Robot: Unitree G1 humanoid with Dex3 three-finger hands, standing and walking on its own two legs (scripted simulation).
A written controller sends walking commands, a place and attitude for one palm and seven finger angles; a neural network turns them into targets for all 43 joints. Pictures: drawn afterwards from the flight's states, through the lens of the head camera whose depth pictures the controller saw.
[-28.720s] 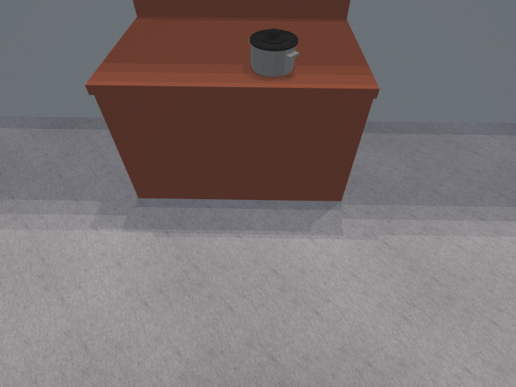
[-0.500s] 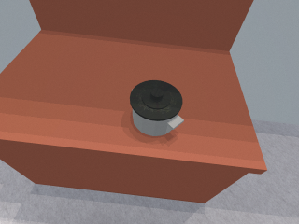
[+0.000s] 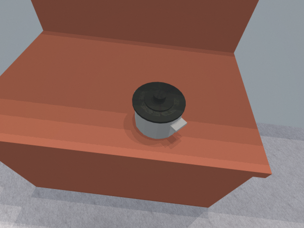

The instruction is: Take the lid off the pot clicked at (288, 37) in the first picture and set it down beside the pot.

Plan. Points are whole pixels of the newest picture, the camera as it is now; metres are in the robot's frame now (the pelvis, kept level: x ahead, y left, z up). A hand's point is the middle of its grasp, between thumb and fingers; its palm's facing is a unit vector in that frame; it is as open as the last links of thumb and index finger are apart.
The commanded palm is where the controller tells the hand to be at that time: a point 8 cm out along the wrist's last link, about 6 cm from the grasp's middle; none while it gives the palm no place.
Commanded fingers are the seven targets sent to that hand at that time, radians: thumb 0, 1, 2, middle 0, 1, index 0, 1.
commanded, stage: shuffle to correct the standing spot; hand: left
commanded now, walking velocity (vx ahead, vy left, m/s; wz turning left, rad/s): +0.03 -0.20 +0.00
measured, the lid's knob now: (159, 95) +0.50 +0.01 +0.04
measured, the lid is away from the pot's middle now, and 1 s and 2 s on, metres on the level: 0.01 0.01 0.01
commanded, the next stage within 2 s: come to a stop and stand still in 1.72 s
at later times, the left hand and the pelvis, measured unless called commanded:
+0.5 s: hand out of the picture +0.03 +0.18 -0.18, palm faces +0.03 -0.99 -0.16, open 7.3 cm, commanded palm none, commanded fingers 0.00 0.90 0.90 -0.20 -0.30 -0.20 -0.30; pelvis +0.00 +0.00 +0.00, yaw +0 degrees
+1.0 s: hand out of the picture +0.02 +0.19 -0.18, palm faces +0.01 -0.99 -0.16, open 7.3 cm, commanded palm none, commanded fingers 0.00 0.90 0.90 -0.20 -0.30 -0.20 -0.30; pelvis -0.01 +0.01 +0.00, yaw +0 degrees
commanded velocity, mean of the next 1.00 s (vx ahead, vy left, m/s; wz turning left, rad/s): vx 0.02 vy -0.20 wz -0.03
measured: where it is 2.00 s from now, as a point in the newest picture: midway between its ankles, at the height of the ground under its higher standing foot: outside the picture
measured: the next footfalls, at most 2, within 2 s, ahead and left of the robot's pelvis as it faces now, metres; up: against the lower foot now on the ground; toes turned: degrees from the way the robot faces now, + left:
none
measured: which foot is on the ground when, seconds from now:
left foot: down 0.00-1.00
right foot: down 0.00-1.00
